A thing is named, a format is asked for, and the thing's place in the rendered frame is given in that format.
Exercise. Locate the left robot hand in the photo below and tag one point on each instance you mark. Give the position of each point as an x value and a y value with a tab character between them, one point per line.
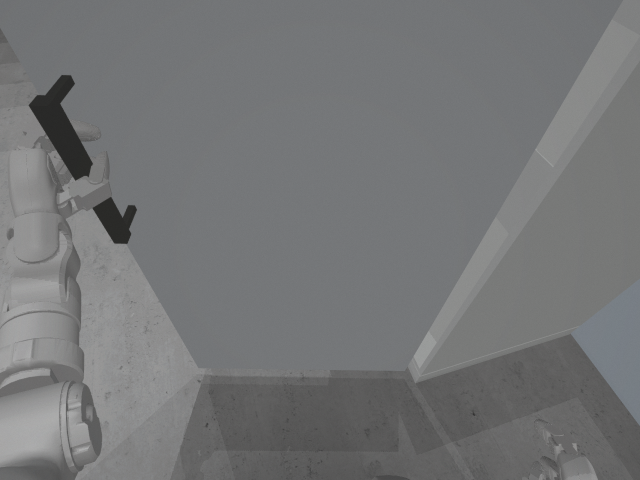
34	177

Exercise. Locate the right robot hand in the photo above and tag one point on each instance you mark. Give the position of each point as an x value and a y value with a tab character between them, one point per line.
570	465

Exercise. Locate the left robot forearm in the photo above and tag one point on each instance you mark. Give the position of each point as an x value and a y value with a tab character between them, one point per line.
40	318

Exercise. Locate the robot left upper arm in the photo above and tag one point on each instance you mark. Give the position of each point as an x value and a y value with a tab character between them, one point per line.
48	433

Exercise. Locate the fridge door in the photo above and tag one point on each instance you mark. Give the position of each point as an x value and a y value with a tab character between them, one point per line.
311	177

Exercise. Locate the handle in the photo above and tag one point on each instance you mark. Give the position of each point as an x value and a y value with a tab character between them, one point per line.
51	116

